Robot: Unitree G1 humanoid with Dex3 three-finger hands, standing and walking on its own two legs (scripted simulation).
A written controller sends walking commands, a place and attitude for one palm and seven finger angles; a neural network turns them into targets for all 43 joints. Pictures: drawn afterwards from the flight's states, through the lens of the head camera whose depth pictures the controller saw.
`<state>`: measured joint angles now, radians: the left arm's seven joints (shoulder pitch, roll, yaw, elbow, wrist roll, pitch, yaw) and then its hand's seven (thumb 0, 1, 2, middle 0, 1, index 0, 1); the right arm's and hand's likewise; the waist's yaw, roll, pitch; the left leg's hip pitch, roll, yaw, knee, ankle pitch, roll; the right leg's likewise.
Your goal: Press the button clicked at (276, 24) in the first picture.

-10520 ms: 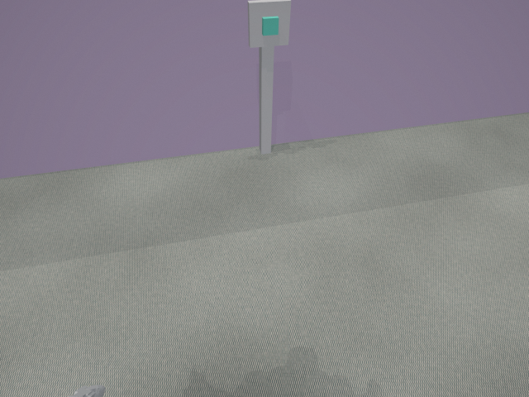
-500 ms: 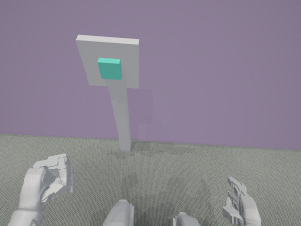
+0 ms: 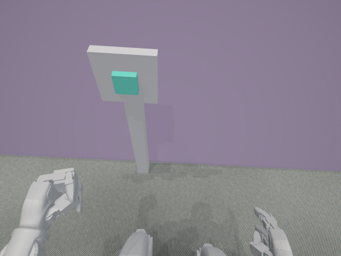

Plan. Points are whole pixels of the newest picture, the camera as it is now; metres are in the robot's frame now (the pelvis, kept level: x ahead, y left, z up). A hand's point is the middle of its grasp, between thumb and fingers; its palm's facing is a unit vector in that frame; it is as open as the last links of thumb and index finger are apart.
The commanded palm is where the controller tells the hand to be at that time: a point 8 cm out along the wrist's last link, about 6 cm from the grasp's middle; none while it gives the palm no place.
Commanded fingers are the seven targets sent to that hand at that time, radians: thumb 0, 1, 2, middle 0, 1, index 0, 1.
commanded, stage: raise the hand and make a fist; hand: left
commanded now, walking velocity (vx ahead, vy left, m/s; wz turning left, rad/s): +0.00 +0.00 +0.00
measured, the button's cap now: (126, 82) +0.56 +0.17 +0.06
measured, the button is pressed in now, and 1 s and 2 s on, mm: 0 0 0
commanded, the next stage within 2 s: aim a knuckle at the button in 0.32 s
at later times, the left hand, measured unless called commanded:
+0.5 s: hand (91, 197) +0.23 +0.18 +0.05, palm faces +0.02 -1.00 -0.06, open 3.1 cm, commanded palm +0.22 +0.23 +0.05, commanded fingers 0.00 0.90 0.90 -1.30 -1.50 -1.30 -1.50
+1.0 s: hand (113, 158) +0.32 +0.16 +0.04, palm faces -0.01 -1.00 -0.03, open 3.1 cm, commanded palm +0.31 +0.21 +0.04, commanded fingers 0.00 0.90 0.90 -1.30 -1.50 -1.30 -1.50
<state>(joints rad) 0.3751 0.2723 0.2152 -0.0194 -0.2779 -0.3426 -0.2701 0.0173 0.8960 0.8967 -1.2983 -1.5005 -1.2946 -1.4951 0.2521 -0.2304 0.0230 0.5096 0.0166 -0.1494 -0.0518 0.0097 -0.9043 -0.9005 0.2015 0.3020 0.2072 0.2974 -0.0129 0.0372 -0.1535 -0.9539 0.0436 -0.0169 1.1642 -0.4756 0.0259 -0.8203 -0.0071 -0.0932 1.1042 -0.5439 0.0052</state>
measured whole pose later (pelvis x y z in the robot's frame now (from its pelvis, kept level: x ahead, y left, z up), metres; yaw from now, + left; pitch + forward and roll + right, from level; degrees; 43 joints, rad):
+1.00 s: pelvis +0.00 -0.02 -0.01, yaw -1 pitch +17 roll -2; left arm -0.04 0.24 0.18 0.33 -0.22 -0.38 -0.20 0.02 0.90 0.90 -1.30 -1.50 -1.30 -1.50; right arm 0.26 -0.26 0.01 0.57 0.01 -0.10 -0.04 0.01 -0.91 -0.90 0.20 0.30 0.21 0.30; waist -0.04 0.03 -0.16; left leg -1.00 0.05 0.00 1.17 -0.48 0.00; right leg -0.89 0.00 -0.08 1.15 -0.56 -0.02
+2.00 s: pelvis +0.00 -0.01 -0.02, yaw -2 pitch +23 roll -2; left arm -0.61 0.28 0.29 0.93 -0.10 -0.52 -0.07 0.02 0.90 0.90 -1.30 -1.50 -1.30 -1.50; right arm 0.33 -0.24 0.00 0.64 -0.02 0.07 0.01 0.00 -0.91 -0.90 0.20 0.30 0.21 0.30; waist -0.11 0.03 -0.16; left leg -1.13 0.07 0.02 1.22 -0.49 0.01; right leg -1.04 0.01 -0.05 1.20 -0.56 -0.01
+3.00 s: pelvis +0.00 -0.01 -0.03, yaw -3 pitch +25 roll -3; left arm -0.79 0.35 0.33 1.09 -0.06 -0.52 -0.06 0.02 0.90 0.90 -1.30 -1.50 -1.30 -1.50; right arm 0.33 -0.25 0.01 0.64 -0.04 0.09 0.02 0.00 -0.91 -0.90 0.20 0.30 0.21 0.30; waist -0.15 0.04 -0.16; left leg -1.20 0.07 0.01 1.25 -0.49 0.01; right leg -1.10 0.02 -0.06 1.23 -0.56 -0.01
